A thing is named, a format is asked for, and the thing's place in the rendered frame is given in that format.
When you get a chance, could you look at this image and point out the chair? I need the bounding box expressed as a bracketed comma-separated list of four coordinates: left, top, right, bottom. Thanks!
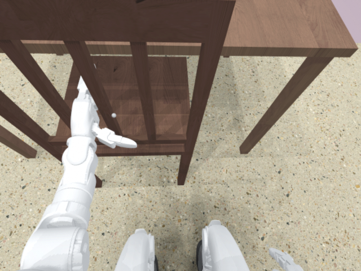
[0, 0, 236, 188]

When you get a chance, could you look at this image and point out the table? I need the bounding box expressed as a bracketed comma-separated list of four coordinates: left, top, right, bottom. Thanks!
[0, 0, 358, 159]

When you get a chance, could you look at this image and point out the left robot hand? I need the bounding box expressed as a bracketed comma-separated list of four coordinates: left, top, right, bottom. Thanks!
[71, 77, 137, 148]

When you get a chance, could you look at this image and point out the robot left forearm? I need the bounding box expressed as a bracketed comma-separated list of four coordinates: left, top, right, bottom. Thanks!
[20, 135, 98, 270]

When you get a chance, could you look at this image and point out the right robot hand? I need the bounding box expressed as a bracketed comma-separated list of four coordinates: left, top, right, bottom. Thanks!
[268, 248, 303, 271]

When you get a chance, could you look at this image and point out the left robot upper arm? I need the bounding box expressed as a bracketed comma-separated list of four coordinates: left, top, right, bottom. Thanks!
[16, 226, 90, 271]

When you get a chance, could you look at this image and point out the robot left thigh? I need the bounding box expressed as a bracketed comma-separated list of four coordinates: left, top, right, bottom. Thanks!
[114, 233, 155, 271]

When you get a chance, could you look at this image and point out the right robot shin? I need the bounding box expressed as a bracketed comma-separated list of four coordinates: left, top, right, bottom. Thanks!
[202, 220, 221, 271]

